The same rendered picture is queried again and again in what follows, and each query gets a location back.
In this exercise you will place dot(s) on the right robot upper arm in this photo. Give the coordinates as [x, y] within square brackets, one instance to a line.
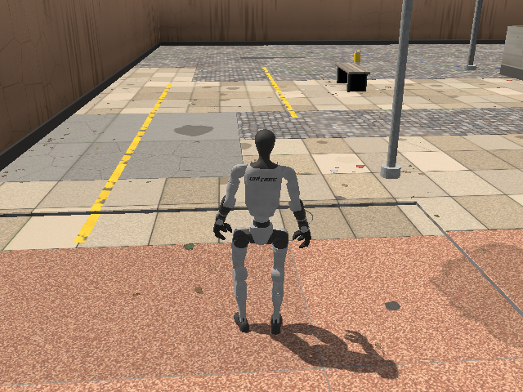
[289, 174]

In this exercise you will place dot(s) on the humanoid robot head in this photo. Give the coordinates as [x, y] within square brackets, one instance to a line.
[265, 141]

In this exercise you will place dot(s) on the robot right hand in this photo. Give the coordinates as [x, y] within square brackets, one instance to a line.
[306, 236]

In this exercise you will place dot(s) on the robot left hand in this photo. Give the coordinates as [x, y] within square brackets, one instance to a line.
[223, 228]

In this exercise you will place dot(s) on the humanoid robot torso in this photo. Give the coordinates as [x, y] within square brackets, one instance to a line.
[262, 193]

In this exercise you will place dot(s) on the left robot upper arm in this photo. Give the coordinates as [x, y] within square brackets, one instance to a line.
[237, 172]

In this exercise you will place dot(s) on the robot right forearm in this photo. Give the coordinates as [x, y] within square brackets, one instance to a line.
[301, 219]

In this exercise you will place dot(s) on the robot left forearm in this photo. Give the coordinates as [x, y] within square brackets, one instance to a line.
[222, 213]

